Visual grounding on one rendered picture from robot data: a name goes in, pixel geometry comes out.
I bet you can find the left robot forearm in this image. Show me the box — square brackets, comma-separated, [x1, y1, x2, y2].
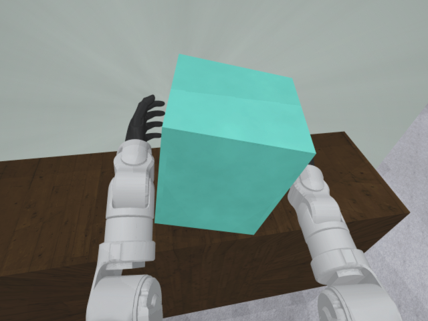
[86, 139, 155, 321]

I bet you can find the pedestal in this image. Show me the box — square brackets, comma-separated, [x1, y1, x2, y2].
[0, 132, 410, 321]

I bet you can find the right robot forearm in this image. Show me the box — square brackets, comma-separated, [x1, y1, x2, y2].
[288, 165, 402, 321]

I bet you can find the robot left hand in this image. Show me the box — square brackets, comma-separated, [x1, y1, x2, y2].
[125, 95, 165, 142]

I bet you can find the right robot upper arm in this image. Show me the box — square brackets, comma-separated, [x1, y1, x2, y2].
[318, 283, 401, 321]

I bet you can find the left robot upper arm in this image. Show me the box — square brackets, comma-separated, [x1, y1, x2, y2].
[87, 274, 163, 321]

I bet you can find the carton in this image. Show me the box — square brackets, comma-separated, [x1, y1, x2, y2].
[154, 54, 316, 235]

